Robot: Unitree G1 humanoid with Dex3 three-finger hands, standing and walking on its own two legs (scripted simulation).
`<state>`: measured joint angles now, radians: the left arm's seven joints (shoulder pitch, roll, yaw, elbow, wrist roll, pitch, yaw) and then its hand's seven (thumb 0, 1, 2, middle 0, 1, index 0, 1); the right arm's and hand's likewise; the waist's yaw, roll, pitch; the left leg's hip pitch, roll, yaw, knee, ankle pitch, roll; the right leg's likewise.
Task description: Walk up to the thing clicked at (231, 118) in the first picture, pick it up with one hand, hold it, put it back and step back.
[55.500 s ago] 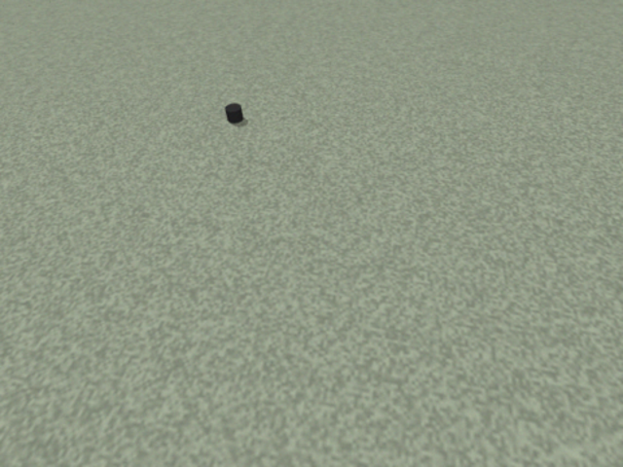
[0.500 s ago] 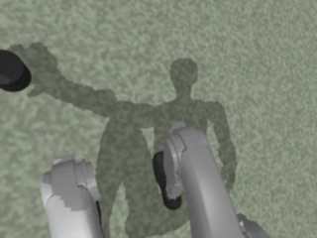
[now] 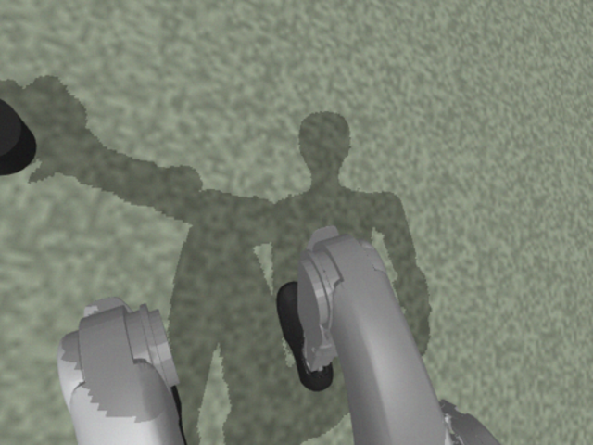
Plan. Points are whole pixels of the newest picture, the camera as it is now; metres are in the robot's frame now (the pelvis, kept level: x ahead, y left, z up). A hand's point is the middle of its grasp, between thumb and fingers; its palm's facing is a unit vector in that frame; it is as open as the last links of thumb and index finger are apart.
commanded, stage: rise first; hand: left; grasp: from above
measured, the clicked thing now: out of the picture +0.56 +0.29 -0.29
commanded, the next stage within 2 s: none
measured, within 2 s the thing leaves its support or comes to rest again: neither
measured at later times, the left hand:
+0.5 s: hand out of the picture +0.51 +0.34 -0.17, palm faces -0.44 -0.08 -0.90, open 13.9 cm
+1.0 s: hand out of the picture +0.51 +0.34 -0.17, palm faces -0.44 -0.07 -0.90, open 14.0 cm
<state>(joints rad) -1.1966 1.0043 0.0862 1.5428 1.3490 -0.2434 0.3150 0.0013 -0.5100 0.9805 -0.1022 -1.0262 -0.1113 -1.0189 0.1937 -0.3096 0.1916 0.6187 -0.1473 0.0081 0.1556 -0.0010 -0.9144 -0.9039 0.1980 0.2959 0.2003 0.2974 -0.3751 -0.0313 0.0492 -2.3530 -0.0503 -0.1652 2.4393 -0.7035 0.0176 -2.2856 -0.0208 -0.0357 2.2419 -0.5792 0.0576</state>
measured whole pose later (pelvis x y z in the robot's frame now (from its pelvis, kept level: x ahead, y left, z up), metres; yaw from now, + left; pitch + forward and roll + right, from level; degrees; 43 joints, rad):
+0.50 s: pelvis +0.00 +0.00 +0.00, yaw +0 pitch +35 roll -14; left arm -1.19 1.02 0.09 1.48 1.32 -0.24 0.27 0.00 -0.51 0.99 -0.10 -1.02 -0.11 -1.02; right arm 0.19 -0.33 0.20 0.59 -0.14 0.02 0.15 0.00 -0.91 -0.90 0.20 0.30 0.20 0.30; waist -0.36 -0.03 0.06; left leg -2.36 -0.05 -0.17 2.45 -0.70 0.01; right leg -2.29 -0.02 -0.04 2.24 -0.58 0.06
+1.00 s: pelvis -0.01 +0.00 +0.00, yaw +0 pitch +34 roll -14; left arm -1.20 1.03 0.08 1.49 1.33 -0.23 0.25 0.00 -0.54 1.02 -0.09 -1.03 -0.10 -1.03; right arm 0.19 -0.33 0.21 0.57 -0.14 0.03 0.14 0.00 -0.91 -0.90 0.20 0.30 0.20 0.30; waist -0.37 -0.03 0.06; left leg -2.36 -0.05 -0.17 2.44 -0.68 0.02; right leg -2.29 -0.02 -0.04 2.24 -0.56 0.05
